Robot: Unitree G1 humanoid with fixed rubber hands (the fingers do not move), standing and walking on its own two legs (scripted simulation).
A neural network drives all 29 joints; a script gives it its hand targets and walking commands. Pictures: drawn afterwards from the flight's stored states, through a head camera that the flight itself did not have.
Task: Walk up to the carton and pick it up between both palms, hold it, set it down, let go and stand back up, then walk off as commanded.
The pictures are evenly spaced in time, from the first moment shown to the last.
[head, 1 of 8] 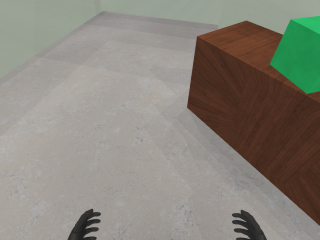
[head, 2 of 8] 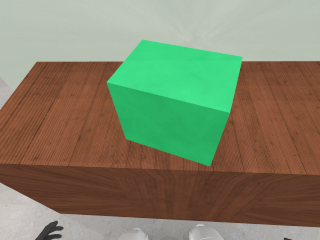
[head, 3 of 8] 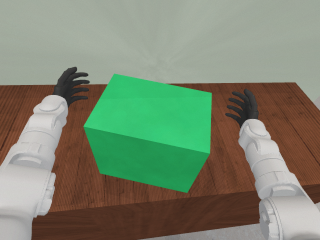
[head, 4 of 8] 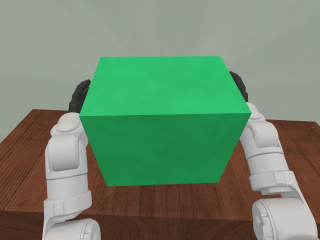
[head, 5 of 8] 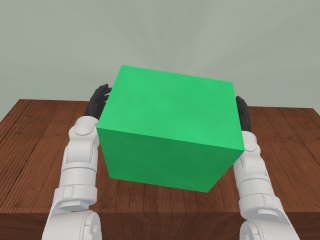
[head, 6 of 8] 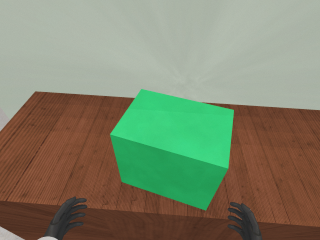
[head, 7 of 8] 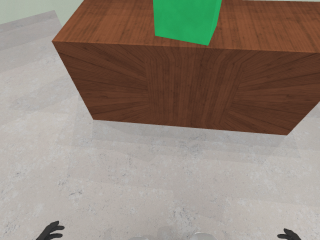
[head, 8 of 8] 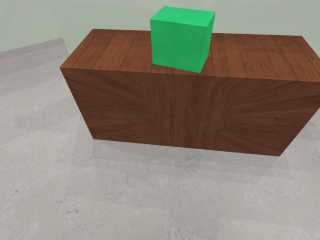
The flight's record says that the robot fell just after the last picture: no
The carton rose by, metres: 0.19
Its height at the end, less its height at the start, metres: +0.00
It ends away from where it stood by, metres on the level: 0.01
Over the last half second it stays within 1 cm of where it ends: yes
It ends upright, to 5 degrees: yes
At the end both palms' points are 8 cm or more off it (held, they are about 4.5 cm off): yes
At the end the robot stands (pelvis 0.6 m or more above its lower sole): yes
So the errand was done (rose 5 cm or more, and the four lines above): yes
